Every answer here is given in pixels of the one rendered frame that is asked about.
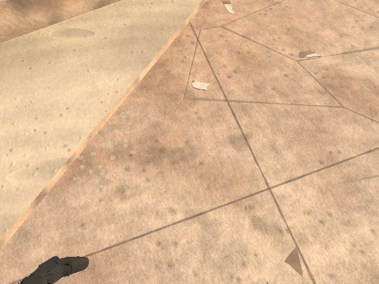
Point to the robot left hand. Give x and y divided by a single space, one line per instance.
54 269

